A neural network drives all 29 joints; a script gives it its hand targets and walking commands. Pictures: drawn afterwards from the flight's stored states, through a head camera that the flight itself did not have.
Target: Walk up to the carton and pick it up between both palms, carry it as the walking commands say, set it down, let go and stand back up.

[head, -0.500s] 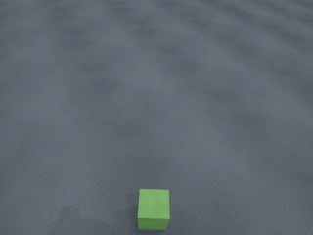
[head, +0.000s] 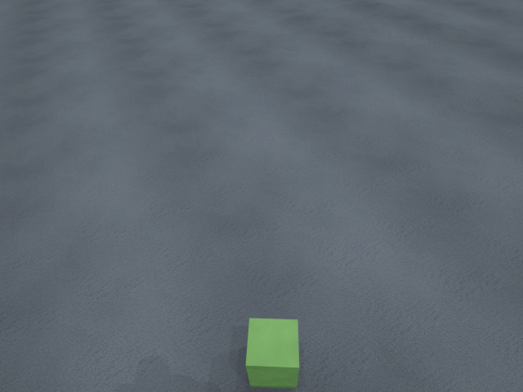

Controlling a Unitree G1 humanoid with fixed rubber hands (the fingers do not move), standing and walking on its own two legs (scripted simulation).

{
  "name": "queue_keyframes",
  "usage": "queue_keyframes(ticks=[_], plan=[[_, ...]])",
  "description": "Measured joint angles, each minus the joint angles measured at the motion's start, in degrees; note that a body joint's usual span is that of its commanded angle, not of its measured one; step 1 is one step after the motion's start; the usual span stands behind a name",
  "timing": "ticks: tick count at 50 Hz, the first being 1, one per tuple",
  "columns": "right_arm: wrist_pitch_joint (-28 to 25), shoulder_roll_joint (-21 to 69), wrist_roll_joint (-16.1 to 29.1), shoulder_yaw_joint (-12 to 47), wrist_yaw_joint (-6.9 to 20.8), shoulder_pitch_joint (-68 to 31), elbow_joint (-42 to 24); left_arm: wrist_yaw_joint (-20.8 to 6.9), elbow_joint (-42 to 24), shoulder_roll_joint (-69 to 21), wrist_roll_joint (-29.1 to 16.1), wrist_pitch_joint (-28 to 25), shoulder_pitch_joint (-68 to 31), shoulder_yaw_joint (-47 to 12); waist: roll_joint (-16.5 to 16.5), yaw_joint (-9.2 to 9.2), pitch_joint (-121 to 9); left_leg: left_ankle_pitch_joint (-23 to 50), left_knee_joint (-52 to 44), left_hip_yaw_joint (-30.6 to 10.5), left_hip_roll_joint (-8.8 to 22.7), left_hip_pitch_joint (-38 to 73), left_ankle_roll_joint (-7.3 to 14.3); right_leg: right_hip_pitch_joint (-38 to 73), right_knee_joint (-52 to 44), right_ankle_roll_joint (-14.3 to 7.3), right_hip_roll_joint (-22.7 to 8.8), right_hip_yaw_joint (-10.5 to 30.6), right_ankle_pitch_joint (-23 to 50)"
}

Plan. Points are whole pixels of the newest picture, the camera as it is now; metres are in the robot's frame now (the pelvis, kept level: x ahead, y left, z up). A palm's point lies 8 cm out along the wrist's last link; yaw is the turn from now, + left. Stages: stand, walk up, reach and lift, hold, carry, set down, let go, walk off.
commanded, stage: stand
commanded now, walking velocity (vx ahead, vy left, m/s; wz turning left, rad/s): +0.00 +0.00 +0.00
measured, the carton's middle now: (273, 354) +0.43 +0.01 -0.66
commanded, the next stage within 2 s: reach and lift in 0.84 s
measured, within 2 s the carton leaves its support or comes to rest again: neither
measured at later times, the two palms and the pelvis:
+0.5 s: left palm out of the picture +0.07 +0.25 -0.13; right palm out of the picture +0.07 -0.22 -0.13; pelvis +0.02 +0.01 +0.00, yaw -1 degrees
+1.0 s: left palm out of the picture +0.14 +0.23 -0.13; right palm out of the picture +0.14 -0.22 -0.12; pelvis +0.01 +0.01 -0.01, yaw -3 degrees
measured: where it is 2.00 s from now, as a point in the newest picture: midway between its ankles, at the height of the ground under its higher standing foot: outside the picture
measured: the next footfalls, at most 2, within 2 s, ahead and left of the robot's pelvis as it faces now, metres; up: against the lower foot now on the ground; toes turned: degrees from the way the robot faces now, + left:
none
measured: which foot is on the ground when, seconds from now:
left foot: down 0.00-1.00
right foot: down 0.00-1.00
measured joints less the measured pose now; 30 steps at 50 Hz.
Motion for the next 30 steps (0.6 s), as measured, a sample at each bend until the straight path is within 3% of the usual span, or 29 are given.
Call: queue_keyframes(ticks=[30], plan=[[-0.07, 0.0, -0.03, 0.2, 0.0, -0.79, 0.0, 0.01, 0.0, 0.0, 0.0, -0.13, 0.0, 0.0, -1.35, 0.0, -0.07, -1.77, -0.16, 0.7, 0.0, 0.0, -0.06, 1.26, -3.44, 1.0, 0.05, 0.74, 0.34]])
